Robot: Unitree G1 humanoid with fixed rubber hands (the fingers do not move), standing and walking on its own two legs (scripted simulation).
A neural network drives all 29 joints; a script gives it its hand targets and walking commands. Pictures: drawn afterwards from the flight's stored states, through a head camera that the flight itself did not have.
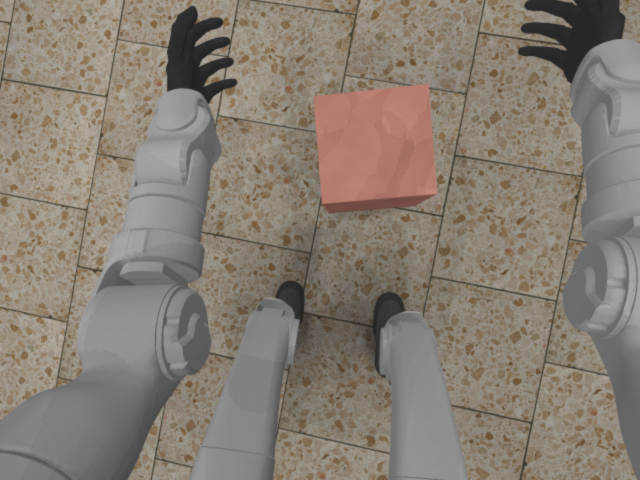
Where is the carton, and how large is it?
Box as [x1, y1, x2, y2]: [313, 84, 436, 212]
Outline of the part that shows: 428,84 313,96 322,204 329,212 415,205 436,193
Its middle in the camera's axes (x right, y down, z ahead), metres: +0.11 -0.18 +0.84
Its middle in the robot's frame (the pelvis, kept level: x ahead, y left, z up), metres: +0.53 -0.02 -0.53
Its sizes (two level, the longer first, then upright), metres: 0.210 0.200 0.250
